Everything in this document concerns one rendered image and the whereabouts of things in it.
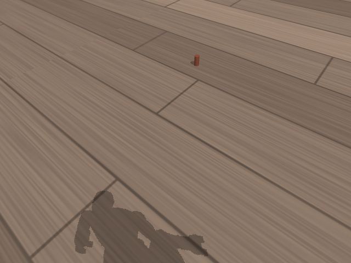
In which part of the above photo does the can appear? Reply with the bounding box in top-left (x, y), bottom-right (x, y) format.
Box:
top-left (194, 55), bottom-right (200, 66)

